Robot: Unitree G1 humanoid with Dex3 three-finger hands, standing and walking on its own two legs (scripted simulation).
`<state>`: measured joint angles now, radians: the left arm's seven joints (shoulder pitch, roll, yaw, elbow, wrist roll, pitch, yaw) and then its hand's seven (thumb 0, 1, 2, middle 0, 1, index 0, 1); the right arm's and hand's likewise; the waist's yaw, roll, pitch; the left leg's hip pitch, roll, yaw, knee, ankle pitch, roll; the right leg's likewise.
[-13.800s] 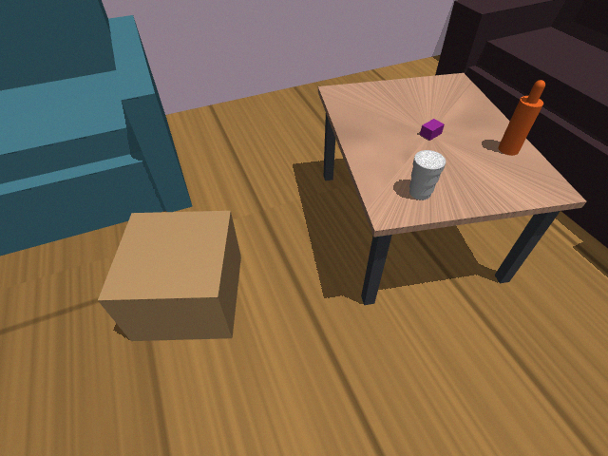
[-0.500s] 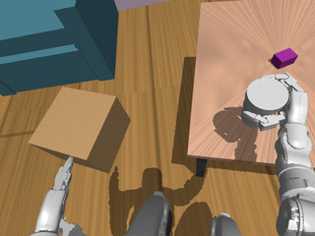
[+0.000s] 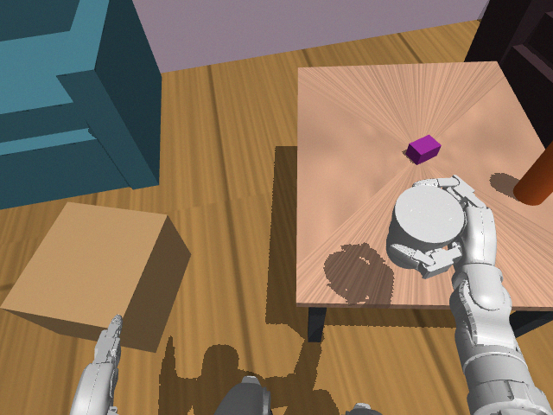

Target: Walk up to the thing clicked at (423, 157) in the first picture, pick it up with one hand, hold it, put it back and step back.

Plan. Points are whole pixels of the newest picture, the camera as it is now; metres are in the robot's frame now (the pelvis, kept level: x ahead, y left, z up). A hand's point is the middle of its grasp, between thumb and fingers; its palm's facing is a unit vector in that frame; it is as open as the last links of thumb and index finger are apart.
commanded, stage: lift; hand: right
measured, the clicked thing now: (416, 233) +0.39 -0.15 +0.02
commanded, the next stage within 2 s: hold in 0.60 s
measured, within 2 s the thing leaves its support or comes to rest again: neither
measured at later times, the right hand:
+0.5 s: hand (441, 235) +0.36 -0.16 +0.07, palm faces +0.08 +1.00 -0.02, open 11.1 cm
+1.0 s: hand (455, 240) +0.34 -0.17 +0.09, palm faces +0.08 +1.00 -0.02, open 11.1 cm
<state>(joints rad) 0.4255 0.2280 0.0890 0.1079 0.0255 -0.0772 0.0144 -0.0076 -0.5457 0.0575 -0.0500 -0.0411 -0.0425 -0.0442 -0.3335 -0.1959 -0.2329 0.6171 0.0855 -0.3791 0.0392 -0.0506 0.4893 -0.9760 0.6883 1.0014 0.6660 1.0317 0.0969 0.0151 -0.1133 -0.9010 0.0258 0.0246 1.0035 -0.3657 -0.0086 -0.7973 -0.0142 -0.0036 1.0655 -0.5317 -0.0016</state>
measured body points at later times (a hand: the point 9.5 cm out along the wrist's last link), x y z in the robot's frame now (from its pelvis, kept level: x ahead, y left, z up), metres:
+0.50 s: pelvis +0.00 +0.00 +0.02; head +0.05 -0.01 +0.47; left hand +0.16 +0.27 -0.01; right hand +0.35 -0.21 +0.08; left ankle +0.07 +0.13 -0.67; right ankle -0.01 -0.12 -0.67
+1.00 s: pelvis +0.00 +0.00 +0.04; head +0.04 -0.01 +0.49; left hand +0.16 +0.26 -0.01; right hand +0.33 -0.22 +0.10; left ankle +0.07 +0.13 -0.67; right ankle -0.01 -0.12 -0.67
